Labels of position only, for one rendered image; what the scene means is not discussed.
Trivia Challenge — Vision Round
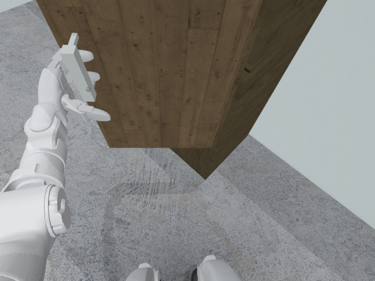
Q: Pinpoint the robot left forearm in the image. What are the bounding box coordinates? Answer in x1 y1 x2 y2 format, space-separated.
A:
0 104 68 194

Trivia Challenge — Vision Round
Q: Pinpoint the handle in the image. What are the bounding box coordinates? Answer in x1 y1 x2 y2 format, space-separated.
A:
60 33 97 102

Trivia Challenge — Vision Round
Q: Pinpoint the robot left hand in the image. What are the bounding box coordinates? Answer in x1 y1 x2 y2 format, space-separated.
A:
38 48 111 122

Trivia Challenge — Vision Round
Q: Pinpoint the cupboard door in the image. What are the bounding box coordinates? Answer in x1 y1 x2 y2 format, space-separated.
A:
36 0 263 148

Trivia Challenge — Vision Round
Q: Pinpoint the robot shin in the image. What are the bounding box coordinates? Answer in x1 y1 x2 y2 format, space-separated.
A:
138 263 152 268
202 255 216 263

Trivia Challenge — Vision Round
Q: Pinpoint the robot left upper arm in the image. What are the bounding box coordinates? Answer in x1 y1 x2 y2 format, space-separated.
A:
0 184 71 281

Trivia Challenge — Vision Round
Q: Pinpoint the robot left shin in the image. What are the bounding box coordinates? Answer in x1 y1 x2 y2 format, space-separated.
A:
138 263 152 268

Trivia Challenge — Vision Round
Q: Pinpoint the robot right shin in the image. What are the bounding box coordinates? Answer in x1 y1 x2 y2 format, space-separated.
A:
202 255 216 263

